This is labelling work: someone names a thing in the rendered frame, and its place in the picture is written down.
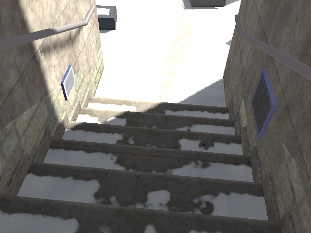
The stairs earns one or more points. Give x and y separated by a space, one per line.
135 166

